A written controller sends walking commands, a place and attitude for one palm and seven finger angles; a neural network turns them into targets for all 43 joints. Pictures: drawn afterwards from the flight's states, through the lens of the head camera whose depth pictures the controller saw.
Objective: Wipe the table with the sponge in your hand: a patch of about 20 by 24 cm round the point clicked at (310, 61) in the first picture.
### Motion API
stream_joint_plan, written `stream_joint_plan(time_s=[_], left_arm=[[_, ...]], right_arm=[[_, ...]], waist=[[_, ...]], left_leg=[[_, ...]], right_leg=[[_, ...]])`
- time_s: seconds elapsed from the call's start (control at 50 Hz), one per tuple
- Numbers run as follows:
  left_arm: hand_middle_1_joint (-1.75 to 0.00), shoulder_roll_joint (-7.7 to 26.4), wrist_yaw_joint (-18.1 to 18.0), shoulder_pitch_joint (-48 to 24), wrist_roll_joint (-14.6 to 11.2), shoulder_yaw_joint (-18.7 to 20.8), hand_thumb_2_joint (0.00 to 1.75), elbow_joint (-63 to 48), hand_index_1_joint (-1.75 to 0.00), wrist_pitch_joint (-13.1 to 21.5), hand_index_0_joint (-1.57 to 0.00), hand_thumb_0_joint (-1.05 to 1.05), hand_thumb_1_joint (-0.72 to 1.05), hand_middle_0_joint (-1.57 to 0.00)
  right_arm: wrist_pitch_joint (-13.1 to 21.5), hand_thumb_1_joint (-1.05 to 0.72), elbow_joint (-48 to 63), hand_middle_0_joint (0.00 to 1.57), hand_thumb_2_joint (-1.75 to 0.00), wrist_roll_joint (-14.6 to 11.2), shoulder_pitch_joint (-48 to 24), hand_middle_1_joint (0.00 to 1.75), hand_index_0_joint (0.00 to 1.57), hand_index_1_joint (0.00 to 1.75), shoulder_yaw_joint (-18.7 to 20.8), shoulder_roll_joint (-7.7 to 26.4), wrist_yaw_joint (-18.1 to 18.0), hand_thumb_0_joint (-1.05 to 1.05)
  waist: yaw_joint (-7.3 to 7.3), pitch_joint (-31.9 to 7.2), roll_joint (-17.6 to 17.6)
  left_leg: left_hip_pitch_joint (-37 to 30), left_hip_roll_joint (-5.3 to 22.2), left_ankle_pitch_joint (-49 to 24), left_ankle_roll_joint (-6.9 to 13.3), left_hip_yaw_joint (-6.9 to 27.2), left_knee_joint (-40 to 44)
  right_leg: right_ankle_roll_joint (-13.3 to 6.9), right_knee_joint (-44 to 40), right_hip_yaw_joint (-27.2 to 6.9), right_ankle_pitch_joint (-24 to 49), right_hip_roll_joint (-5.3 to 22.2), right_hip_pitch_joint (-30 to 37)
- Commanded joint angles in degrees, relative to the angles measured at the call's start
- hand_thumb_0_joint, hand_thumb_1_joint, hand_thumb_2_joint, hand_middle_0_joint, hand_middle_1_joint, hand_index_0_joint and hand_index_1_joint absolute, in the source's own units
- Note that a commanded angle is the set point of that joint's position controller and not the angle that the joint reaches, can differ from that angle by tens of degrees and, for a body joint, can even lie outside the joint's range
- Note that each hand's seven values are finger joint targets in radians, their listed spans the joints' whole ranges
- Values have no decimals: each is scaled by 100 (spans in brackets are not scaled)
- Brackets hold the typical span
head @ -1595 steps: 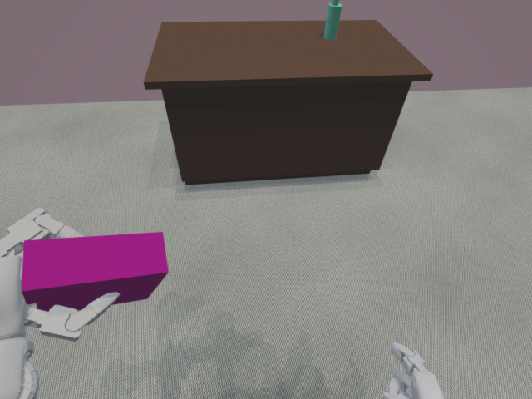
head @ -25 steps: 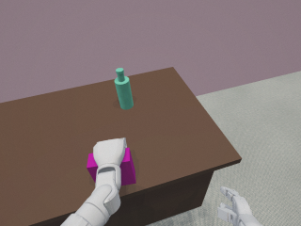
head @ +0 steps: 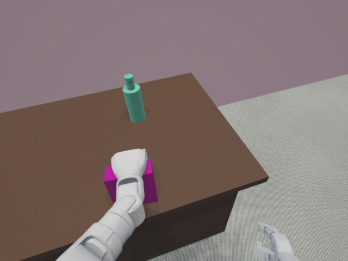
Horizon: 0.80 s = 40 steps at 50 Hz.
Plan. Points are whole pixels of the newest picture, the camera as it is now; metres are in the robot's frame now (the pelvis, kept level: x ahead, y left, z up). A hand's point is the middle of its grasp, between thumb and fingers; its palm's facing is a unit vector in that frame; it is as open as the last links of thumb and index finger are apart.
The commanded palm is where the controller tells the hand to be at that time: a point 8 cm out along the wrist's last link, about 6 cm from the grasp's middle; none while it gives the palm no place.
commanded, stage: wipe forward along the third lane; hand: left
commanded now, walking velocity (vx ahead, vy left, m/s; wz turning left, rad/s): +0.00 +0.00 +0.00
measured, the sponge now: (134, 189) +0.32 +0.16 -0.06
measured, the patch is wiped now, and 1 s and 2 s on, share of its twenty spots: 0.75 0.90 1.00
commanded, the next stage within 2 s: wipe back along the third lane in 1.42 s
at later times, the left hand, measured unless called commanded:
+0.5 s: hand (135, 162) +0.38 +0.16 -0.01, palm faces -0.09 -0.02 -1.00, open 9.3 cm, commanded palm +0.35 +0.16 +0.02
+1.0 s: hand (134, 146) +0.43 +0.18 +0.00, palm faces -0.11 +0.00 -0.99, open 9.3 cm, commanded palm +0.42 +0.18 +0.03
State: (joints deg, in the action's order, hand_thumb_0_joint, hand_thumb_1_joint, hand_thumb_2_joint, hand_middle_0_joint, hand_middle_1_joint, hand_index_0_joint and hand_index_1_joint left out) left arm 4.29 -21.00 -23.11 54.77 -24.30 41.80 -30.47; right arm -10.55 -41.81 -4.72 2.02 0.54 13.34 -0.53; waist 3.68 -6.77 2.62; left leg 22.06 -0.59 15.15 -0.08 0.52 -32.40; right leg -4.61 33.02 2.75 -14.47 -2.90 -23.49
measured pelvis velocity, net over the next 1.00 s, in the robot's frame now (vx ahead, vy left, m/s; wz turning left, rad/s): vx -0.01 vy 0.01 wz -0.02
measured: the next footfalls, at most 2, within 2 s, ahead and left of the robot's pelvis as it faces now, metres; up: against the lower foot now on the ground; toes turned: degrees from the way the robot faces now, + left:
none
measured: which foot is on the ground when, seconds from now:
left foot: down 0.00-1.00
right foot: down 0.00-1.00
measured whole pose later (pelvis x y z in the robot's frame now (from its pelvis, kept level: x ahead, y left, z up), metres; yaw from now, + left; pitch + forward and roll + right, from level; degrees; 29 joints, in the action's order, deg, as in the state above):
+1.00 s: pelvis -0.01 +0.01 -0.01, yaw -1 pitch +15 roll +0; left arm 10.3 -25.0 -48.9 54.4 -11.2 69.8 -26.4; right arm -5.7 -44.2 -3.7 10.1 0.2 13.6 -1.9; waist -4.3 -8.7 2.1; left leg 36.9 0.3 16.1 0.4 -0.3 -38.3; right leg -3.9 36.5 2.1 -13.6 -3.7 -37.6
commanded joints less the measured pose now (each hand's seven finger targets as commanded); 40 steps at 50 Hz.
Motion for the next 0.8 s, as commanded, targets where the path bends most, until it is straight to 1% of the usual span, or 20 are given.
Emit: stream_joint_plan(time_s=[0.0,0.02,0.06,0.08,0.1,0.14,0.2,0.22,0.28,0.3,0.46,0.5,0.52,0.54,0.58,0.6,0.64,0.66,0.7,0.78], left_arm=[[-160,316,-216,-1828,119,360,130,-103,-160,162,-120,0,10,-120],[-160,293,-238,-1867,129,347,130,-41,-160,171,-120,0,10,-120],[-160,208,-280,-1894,77,339,130,241,-160,151,-120,0,10,-120],[-160,361,-297,-1992,51,539,130,318,-160,147,-120,0,10,-120],[-160,373,-329,-2140,43,515,130,380,-160,155,-120,0,10,-120],[-160,506,-380,-2079,50,670,130,535,-160,160,-120,0,10,-120],[-160,703,-429,-2420,115,843,130,777,-160,168,-120,0,10,-120],[-160,577,-428,-2327,115,751,130,892,-160,158,-120,0,10,-120],[-160,721,-468,-2581,128,923,130,965,-160,221,-120,0,10,-120],[-160,784,-495,-2499,114,984,130,1061,-160,231,-120,0,10,-120],[-160,927,-580,-2925,145,1043,130,1500,-160,276,-120,0,10,-120],[-160,996,-617,-3078,137,1110,130,1580,-160,315,-120,0,10,-120],[-160,941,-624,-3145,117,1065,130,1597,-160,313,-120,0,10,-120],[-160,1100,-650,-3167,122,1192,130,1696,-160,311,-120,0,10,-120],[-160,992,-661,-3458,118,1102,130,1687,-160,314,-120,0,10,-120],[-160,1018,-669,-3487,136,1080,130,1794,-160,298,-120,0,10,-120],[-160,1121,-671,-3692,105,1124,130,1897,-160,278,-120,0,10,-120],[-160,1214,-676,-3817,118,1171,130,1958,-160,279,-120,0,10,-120],[-160,1353,-686,-3893,116,1285,130,1999,-160,320,-120,0,10,-120],[-160,1288,-647,-4118,96,1231,130,2143,-160,296,-120,0,10,-120]], right_arm=[[271,-90,812,20,-90,13,-784,30,20,30,182,550,-90,0],[270,-90,811,20,-90,13,-768,30,20,30,179,543,-90,0],[276,-90,797,20,-90,20,-701,30,20,30,181,545,-90,0],[277,-90,790,20,-90,11,-675,30,20,30,183,552,-98,0],[281,-90,778,20,-90,23,-638,30,20,30,174,562,-119,0],[293,-90,753,20,-90,42,-566,30,20,30,182,568,-147,0],[300,-90,688,20,-90,46,-442,30,20,30,176,591,-187,0],[314,-90,714,20,-90,51,-429,30,20,30,181,572,-194,0],[342,-90,679,20,-90,52,-303,30,20,30,203,579,-201,0],[351,-90,683,20,-90,63,-261,30,20,30,212,592,-203,0],[426,-90,591,20,-90,68,-39,30,20,30,208,617,-212,0],[458,-90,572,20,-90,71,25,30,20,30,219,634,-208,0],[474,-90,572,20,-90,71,28,30,20,30,210,625,-206,0],[486,-90,533,20,-90,74,84,30,20,30,217,645,-207,0],[508,-90,549,20,-90,62,59,30,20,30,214,628,-205,0],[516,-90,505,20,-90,70,114,30,20,30,211,641,-202,0],[538,-90,479,20,-90,70,160,30,20,30,199,662,-211,0],[549,-90,443,20,-90,76,211,30,20,30,197,686,-222,0],[584,-90,439,20,-90,82,287,30,20,30,204,687,-224,0],[619,-90,437,20,-90,70,346,30,20,30,190,696,-207,0]], waist=[[-260,-1059,-973],[-270,-1044,-867],[-301,-994,-1007],[-303,-1056,-1066],[-345,-1024,-1068],[-320,-1096,-1019],[-411,-1028,-1055],[-398,-1004,-996],[-426,-1308,-1031],[-405,-1262,-1045],[-524,-1191,-850],[-566,-1249,-973],[-579,-1253,-854],[-581,-1302,-951],[-652,-1347,-916],[-674,-1270,-791],[-737,-1244,-853],[-773,-1281,-913],[-730,-1532,-729],[-851,-1541,-879]], left_leg=[[56,-169,-121,212,-65,210],[98,-160,-96,193,-74,202],[201,-149,-43,199,-92,173],[272,-142,-42,193,-58,190],[324,-141,28,199,-80,162],[437,-148,76,192,-106,120],[593,-126,155,195,-87,92],[631,-137,216,202,-114,80],[674,-108,124,207,-105,30],[726,-115,147,211,-125,11],[920,-90,342,212,-155,-33],[951,-76,337,225,-130,-50],[945,-70,364,222,-155,-52],[984,-62,360,225,-142,-72],[997,-59,355,231,-137,-63],[988,-56,382,227,-146,-80],[1037,-43,487,232,-146,-78],[1060,-38,482,236,-144,-92],[1076,-39,386,237,-135,-129],[1139,-19,349,255,-103,-144]], right_leg=[[140,-721,-666,421,226,539],[139,-707,-648,397,237,484],[160,-732,-670,382,236,438],[154,-706,-649,376,219,457],[183,-711,-671,305,234,415],[192,-715,-750,282,257,440],[205,-676,-740,181,253,310],[216,-717,-749,12,262,259],[211,-603,-721,256,252,342],[223,-614,-741,255,256,347],[249,-637,-723,-152,263,56],[260,-591,-667,-134,247,36],[264,-611,-673,-174,255,-8],[265,-589,-686,-143,250,23],[276,-572,-654,-134,247,-25],[277,-576,-641,-198,249,-124],[302,-619,-636,-397,252,-201],[308,-603,-637,-382,246,-202],[298,-491,-625,-187,247,-99],[321,-486,-586,7,235,-116]])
